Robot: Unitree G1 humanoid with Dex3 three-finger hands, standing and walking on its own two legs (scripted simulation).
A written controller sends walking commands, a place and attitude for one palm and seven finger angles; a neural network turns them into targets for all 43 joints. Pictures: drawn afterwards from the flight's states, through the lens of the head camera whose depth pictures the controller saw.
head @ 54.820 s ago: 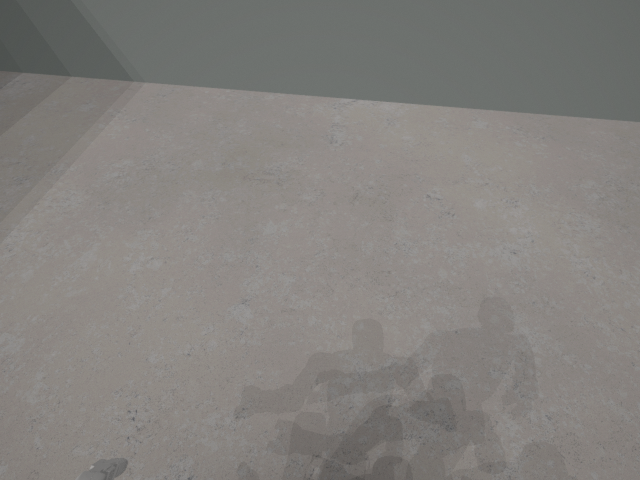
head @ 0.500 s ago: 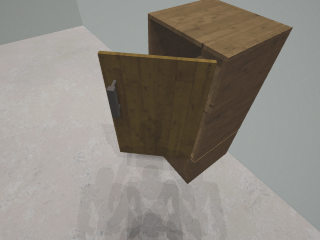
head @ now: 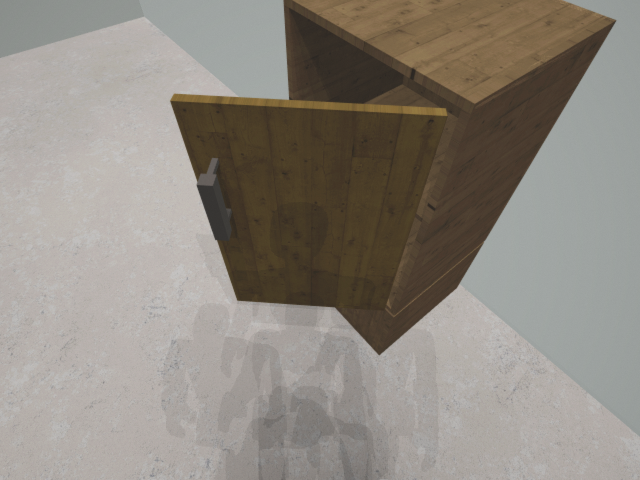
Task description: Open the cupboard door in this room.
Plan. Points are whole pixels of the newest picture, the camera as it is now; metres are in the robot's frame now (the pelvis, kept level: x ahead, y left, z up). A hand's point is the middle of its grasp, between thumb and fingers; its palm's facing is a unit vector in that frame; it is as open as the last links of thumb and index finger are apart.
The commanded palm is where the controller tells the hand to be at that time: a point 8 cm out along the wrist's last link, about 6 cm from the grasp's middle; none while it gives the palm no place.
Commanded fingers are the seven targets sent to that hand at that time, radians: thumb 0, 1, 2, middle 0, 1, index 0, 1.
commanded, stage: come to a stop and stand still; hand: left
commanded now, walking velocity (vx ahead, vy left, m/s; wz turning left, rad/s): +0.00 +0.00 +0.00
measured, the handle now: (218, 200) +0.53 +0.20 -0.02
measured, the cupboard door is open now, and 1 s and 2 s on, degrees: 47 47 47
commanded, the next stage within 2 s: look again from close up in 0.52 s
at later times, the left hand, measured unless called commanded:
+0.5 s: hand out of the picture +0.02 +0.16 -0.16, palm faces +0.01 -0.97 -0.24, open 7.3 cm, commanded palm none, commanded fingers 0.00 0.90 0.90 -0.20 -0.30 -0.20 -0.30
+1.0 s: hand out of the picture -0.01 +0.15 -0.16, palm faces +0.03 -0.97 -0.23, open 7.3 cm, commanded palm none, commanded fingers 0.00 0.90 0.90 -0.20 -0.30 -0.20 -0.30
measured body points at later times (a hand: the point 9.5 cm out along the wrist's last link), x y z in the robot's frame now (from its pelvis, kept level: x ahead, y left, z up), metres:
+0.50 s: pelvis +0.00 -0.02 +0.01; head +0.01 -0.03 +0.46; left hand +0.02 +0.22 -0.14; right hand +0.03 -0.25 -0.15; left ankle -0.05 +0.10 -0.73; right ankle +0.03 -0.11 -0.73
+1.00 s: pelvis +0.00 -0.03 +0.01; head +0.01 -0.05 +0.46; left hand -0.01 +0.20 -0.14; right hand -0.04 -0.23 -0.16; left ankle -0.05 +0.10 -0.73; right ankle +0.03 -0.11 -0.73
